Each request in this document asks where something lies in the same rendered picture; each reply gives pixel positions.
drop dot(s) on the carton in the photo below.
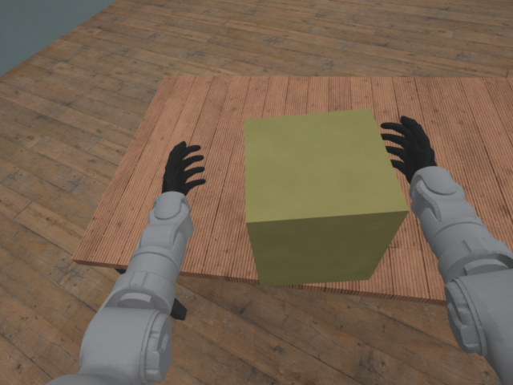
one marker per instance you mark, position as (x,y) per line
(322,200)

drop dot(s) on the table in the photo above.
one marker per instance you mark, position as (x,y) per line
(469,122)

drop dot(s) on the right robot hand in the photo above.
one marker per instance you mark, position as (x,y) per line
(418,152)

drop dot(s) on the robot right upper arm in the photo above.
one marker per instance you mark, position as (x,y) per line
(480,313)

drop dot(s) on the robot left forearm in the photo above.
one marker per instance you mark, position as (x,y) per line
(150,278)

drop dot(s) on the robot right forearm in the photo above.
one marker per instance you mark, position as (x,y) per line
(460,241)

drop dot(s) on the robot left upper arm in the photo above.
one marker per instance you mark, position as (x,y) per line
(124,346)

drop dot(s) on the left robot hand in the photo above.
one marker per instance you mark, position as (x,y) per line
(175,177)

